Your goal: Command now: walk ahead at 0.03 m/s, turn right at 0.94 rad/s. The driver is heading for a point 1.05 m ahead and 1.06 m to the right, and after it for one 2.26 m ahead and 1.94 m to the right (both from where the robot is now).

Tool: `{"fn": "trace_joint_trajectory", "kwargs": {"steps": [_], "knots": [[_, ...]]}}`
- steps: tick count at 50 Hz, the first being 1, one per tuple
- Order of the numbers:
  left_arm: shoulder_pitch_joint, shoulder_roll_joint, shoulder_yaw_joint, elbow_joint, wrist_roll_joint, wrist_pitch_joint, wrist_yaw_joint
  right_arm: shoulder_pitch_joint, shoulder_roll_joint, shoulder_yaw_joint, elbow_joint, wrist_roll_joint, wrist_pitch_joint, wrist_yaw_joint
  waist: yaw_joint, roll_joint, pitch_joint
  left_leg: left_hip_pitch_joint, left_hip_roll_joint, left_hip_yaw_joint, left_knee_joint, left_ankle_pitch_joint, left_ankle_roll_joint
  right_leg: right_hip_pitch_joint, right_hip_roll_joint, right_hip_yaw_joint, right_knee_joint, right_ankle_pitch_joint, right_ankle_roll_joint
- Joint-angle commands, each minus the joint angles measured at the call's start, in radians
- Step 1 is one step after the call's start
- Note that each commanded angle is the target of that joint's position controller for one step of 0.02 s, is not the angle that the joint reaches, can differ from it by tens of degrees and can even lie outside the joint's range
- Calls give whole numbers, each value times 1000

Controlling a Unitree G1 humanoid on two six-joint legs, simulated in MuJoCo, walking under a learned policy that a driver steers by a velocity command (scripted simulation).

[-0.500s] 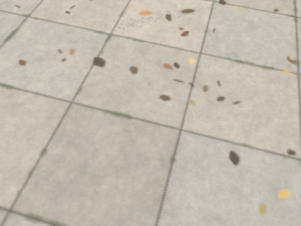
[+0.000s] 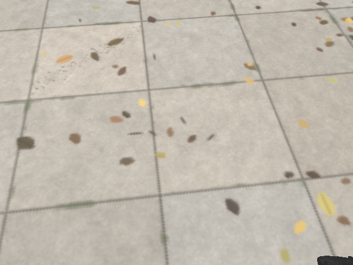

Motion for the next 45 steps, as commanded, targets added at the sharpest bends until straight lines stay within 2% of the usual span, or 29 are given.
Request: {"fn": "trace_joint_trajectory", "kwargs": {"steps": [1, 2, 3, 4, 5, 6, 8, 11, 16, 18, 20, 22, 23, 24, 25, 26, 27, 28, 29, 30, 31, 32, 35, 37, 39, 42, 43, 44, 45], "knots": [[54, 28, 1, -84, -3, -8, -10, -1, -209, -61, -70, -34, -6, -6, 31, 207, -206, 351, 363, -292, -160, 256, 215, -168, -22, -58, 250, -481, 21], [69, 119, 23, -85, 7, -24, -24, 10, -170, -60, -77, -57, -3, -6, 26, 274, -211, 305, 463, -408, -181, 249, 303, -244, -85, -104, 487, -457, 71], [70, 174, 38, -59, 2, -26, -30, -30, -121, -49, -99, -45, 0, -13, 23, 207, -173, 277, 423, -312, -170, 195, 292, -264, -137, -138, 585, -378, 98], [77, 174, 41, -33, -1, -17, -28, -59, -92, -41, -109, -30, 9, -21, 22, 145, -136, 247, 348, -194, -156, 114, 246, -272, -161, -162, 633, -307, 111], [90, 152, 35, -20, 4, -6, -23, -66, -91, -37, -114, -19, 18, -29, 18, 112, -115, 234, 310, -130, -150, 85, 221, -291, -177, -189, 704, -253, 121], [96, 125, 24, -22, 3, -1, -26, -61, -94, -33, -113, -17, 24, -36, 10, 106, -89, 208, 295, -78, -158, 120, 224, -305, -191, -224, 752, -227, 130], [48, 89, 6, -48, -6, -4, -28, -23, -106, -34, -102, -29, 35, -45, -18, 128, -72, 223, 273, 9, -180, 165, 235, -334, -234, -296, 715, -181, 143], [-20, 72, -5, -79, -7, -10, -27, 42, -134, -45, -84, -35, 43, -46, -68, 159, -102, 329, 316, 54, -185, 216, 269, -364, -298, -320, 612, -169, 168], [-31, 45, -15, -82, 3, -9, -40, 24, -179, -67, -73, -26, 44, -27, -65, 176, -136, 307, 362, 175, -184, 233, 263, -215, -339, -367, 407, -159, 146], [-23, 49, -11, -75, 3, -1, -47, 10, -189, -75, -69, -17, 40, -15, -54, 185, -136, 280, 374, 223, -172, 233, 246, -132, -330, -400, 313, -161, 123], [-21, 56, -3, -73, 1, 13, -56, 17, -195, -82, -59, 1, 32, -1, -47, 190, -136, 289, 400, 248, -139, 237, 223, -74, -321, -422, 212, -168, 92], [16, 56, 10, -59, -1, 23, -63, 13, -189, -85, -50, 19, 27, 6, -12, 174, -146, 278, 405, 294, -52, 209, 168, 34, -295, -447, 39, -101, 45], [69, 72, 24, -36, 0, 24, -56, 44, -160, -82, -32, 25, 26, 10, 9, 129, -153, 214, 371, 341, 48, 143, 112, 150, -263, -437, -63, -21, 8], [153, 160, 57, -15, -1, 18, -41, 87, -116, -72, -22, 8, 26, 17, 26, -62, -146, 6, 283, 412, 281, -72, 29, 346, -337, -262, -156, 272, -60], [146, 299, 77, -45, 6, 6, -27, 58, -65, -51, -96, -40, 24, 21, -27, -392, -136, -367, 134, 395, 593, -543, -64, 489, -577, 143, -112, 670, -232], [137, 256, 69, -68, 51, -30, -43, -58, -107, -59, -126, -41, 17, 7, 66, -266, -262, -414, 92, 172, 743, -537, -56, 433, -625, 223, -174, 535, -339], [112, 226, 55, -53, 53, -52, -47, -103, -133, -65, -135, -15, 16, -1, 50, -184, -216, -424, 102, 131, 766, -442, -25, 398, -570, 144, -203, 394, -295], [58, 196, 48, -46, 28, -60, -37, -89, -130, -68, -125, -10, 15, -12, 11, -134, -162, -430, 113, 113, 727, -341, -6, 353, -513, 84, -205, 310, -234], [5, 157, 33, -54, 6, -54, -28, -60, -144, -72, -108, -20, 18, -21, -19, -100, -144, -408, 121, 104, 689, -279, -5, 311, -485, 42, -195, 296, -197], [-39, 146, 25, -66, 4, -47, -18, -35, -146, -74, -100, -28, 19, -21, -45, -107, -146, -344, 106, 107, 667, -228, -11, 246, -456, 8, -186, 330, -182], [-53, 141, 21, -73, 11, -42, -10, -19, -138, -72, -93, -29, 17, -17, -55, -110, -162, -298, 83, 114, 650, -191, -19, 217, -431, -6, -179, 352, -176], [-57, 133, 17, -71, 17, -39, -5, 9, -126, -67, -77, -24, 17, -12, -60, -105, -181, -275, 71, 125, 613, -162, -27, 221, -422, -29, -167, 371, -171], [-30, 127, 11, -53, 18, -36, 3, 3, -84, -45, -66, -14, 23, -2, -32, -104, -196, -201, 59, 136, 451, -127, -46, 212, -403, -43, -128, 380, -159], [-24, 132, 9, -45, 24, -32, 0, -6, -80, -38, -72, -11, 27, 6, -17, -128, -190, -145, 57, 140, 388, -142, -45, 180, -407, -19, -115, 349, -164], [-30, 130, 2, -41, 31, -29, -9, -6, -92, -38, -77, -6, 28, 11, -7, -145, -175, -98, 58, 144, 342, -172, -35, 149, -416, 18, -105, 337, -173], [-45, 113, -10, -32, 28, -28, -19, 5, -100, -38, -87, -2, 22, 17, -3, -161, -153, -41, 60, 148, 243, -205, -12, 147, -417, 76, -79, 339, -174], [-59, 104, -15, -30, 22, -28, -20, 23, -94, -37, -86, -2, 17, 21, -19, -160, -147, 5, 59, 155, 159, -166, 1, 140, -402, 83, -67, 316, -162], [-75, 89, -22, -29, 16, -28, -19, 52, -84, -35, -79, -5, 10, 25, -46, -153, -140, 89, 60, 164, 22, -49, 18, 115, -375, 79, -55, 253, -135], [-46, 59, -30, -19, 22, -33, -18, 60, -96, -36, -83, -21, 4, 25, -46, -111, -139, 180, 110, 112, -63, 108, 42, 76, -332, 61, -35, 132, -85]]}}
